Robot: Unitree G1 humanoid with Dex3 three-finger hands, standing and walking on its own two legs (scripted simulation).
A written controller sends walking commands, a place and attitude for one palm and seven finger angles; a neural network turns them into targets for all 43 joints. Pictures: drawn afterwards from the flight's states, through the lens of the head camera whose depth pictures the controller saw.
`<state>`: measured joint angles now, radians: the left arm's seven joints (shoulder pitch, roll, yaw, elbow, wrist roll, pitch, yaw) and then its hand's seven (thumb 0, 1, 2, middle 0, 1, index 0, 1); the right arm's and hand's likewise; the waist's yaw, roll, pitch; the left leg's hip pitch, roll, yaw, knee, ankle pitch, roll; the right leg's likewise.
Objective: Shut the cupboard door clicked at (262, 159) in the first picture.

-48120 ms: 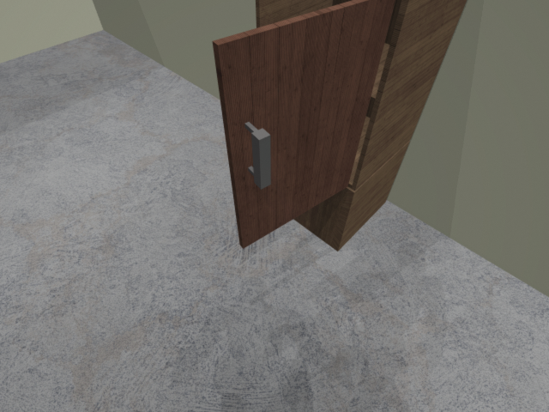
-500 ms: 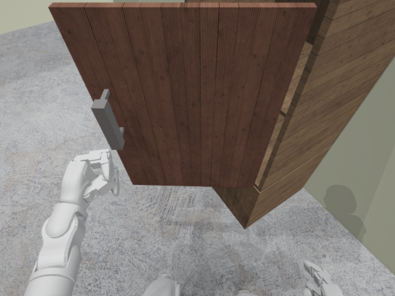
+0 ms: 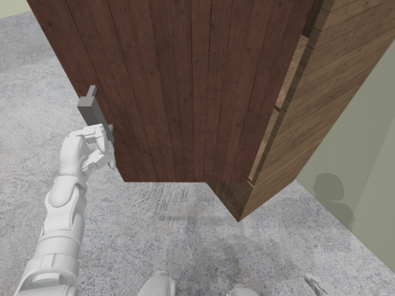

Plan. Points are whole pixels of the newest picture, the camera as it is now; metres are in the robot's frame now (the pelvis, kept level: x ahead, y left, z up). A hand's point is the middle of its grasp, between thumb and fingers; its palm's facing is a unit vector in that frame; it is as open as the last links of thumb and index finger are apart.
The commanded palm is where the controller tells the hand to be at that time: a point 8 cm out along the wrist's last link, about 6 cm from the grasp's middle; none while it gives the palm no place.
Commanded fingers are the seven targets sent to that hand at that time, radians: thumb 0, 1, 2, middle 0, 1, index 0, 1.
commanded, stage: bring the fist close to the handle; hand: left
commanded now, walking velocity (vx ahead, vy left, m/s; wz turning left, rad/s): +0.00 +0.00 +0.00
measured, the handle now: (100, 117) +0.47 +0.23 +0.08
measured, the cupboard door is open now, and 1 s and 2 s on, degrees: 55 47 34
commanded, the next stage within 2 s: push the door shut along its arc in 0.24 s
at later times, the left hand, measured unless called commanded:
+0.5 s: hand (108, 151) +0.39 +0.20 +0.06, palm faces -0.01 -1.00 -0.03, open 3.1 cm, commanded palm +0.37 +0.25 +0.07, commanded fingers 0.00 0.90 0.90 -1.30 -1.50 -1.30 -1.50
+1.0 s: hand (116, 129) +0.44 +0.19 +0.07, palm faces -0.13 -0.99 -0.02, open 3.2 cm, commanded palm +0.44 +0.23 +0.07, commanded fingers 0.00 0.90 0.90 -1.30 -1.50 -1.30 -1.50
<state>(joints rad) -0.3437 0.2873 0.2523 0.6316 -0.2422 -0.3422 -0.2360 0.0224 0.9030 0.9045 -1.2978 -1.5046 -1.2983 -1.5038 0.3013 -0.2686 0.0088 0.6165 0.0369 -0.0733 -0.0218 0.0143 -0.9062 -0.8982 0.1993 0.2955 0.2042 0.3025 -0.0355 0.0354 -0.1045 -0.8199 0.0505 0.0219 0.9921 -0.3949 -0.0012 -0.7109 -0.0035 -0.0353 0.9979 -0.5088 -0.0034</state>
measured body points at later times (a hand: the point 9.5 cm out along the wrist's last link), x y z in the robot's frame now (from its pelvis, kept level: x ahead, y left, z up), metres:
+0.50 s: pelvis -0.01 +0.00 +0.00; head +0.06 +0.01 +0.44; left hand +0.38 +0.25 +0.07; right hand +0.11 -0.25 -0.11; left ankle +0.05 +0.12 -0.67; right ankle -0.01 -0.12 -0.67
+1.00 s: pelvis -0.02 +0.01 -0.02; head +0.07 +0.02 +0.42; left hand +0.44 +0.24 +0.07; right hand +0.04 -0.26 -0.13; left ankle +0.05 +0.12 -0.68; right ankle -0.01 -0.12 -0.67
